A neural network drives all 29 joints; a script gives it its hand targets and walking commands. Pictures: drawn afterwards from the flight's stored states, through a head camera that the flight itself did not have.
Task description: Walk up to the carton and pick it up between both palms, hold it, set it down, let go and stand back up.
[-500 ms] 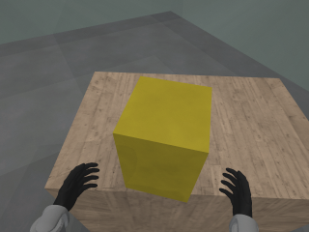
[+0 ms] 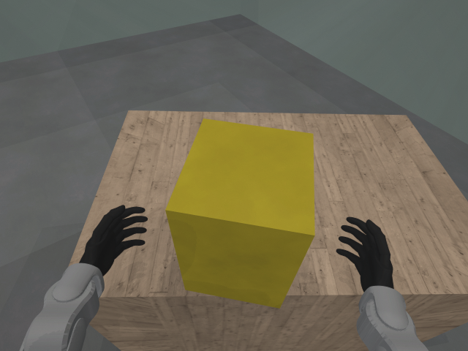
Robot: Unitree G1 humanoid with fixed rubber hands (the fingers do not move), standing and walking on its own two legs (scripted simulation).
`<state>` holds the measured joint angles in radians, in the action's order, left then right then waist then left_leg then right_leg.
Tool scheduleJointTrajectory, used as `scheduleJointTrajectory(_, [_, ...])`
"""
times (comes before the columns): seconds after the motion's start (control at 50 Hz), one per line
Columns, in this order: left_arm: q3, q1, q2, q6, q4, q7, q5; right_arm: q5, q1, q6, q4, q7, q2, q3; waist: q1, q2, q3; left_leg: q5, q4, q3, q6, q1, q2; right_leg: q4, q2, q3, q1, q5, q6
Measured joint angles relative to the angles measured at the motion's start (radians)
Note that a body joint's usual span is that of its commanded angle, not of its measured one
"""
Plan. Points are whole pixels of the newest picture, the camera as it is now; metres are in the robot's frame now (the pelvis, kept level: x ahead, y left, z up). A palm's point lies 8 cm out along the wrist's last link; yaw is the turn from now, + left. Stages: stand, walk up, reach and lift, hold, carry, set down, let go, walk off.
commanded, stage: reach and lift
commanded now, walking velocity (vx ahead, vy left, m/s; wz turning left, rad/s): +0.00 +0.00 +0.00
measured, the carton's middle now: (243, 218) +0.36 -0.03 +0.01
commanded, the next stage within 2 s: none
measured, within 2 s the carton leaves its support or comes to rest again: neither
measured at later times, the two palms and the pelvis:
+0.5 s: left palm (118, 195) +0.34 +0.17 +0.12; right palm (382, 227) +0.26 -0.22 +0.11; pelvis -0.03 +0.00 +0.00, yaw +0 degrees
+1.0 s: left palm (129, 145) +0.41 +0.16 +0.17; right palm (383, 179) +0.32 -0.23 +0.16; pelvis -0.03 -0.01 +0.00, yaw +1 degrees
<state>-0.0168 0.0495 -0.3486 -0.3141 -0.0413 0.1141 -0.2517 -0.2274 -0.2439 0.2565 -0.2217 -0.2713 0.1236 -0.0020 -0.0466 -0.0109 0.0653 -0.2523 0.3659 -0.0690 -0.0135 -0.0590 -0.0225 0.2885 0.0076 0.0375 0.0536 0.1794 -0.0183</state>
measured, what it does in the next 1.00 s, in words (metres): stands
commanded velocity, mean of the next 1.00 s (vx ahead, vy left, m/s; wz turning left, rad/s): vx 0.00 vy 0.00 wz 0.00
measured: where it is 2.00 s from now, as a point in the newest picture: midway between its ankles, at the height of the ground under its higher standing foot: outside the picture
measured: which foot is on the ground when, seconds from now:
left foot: down 0.00-1.00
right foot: down 0.00-1.00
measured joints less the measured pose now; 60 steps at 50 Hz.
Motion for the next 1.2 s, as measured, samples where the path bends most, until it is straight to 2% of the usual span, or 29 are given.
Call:
scheduleJointTrajectory(0.18, [-0.002,-0.168,-0.013,-0.111,0.030,-0.017,-0.014,-0.047,0.174,0.104,0.045,0.007,0.024,0.041,-0.014,-0.009,-0.008,0.015,0.005,-0.009,-0.006,-0.029,0.005,0.008,-0.005,0.009,0.033,-0.016,-0.006])
scheduleJointTrajectory(0.42, [-0.021,-0.396,-0.033,-0.218,0.170,-0.012,-0.006,-0.068,0.402,0.182,0.167,-0.009,0.030,0.064,-0.051,-0.014,-0.017,0.042,-0.004,-0.006,-0.007,-0.054,0.007,0.015,-0.007,0.007,0.064,-0.034,-0.006])
scheduleJointTrajectory(0.86, [-0.016,-0.721,-0.083,-0.233,0.481,-0.020,0.004,-0.098,0.747,0.211,0.448,-0.029,0.029,0.072,-0.118,-0.034,-0.056,0.059,-0.001,0.013,0.001,-0.107,0.003,0.020,-0.003,-0.013,0.112,-0.043,0.002])
scheduleJointTrajectory(1.2, [0.030,-0.957,-0.090,-0.191,0.759,-0.049,0.008,-0.097,0.989,0.180,0.721,-0.008,0.045,0.090,-0.166,-0.022,-0.087,0.046,0.026,0.027,-0.001,-0.144,0.003,0.003,-0.003,-0.026,0.123,-0.049,-0.002])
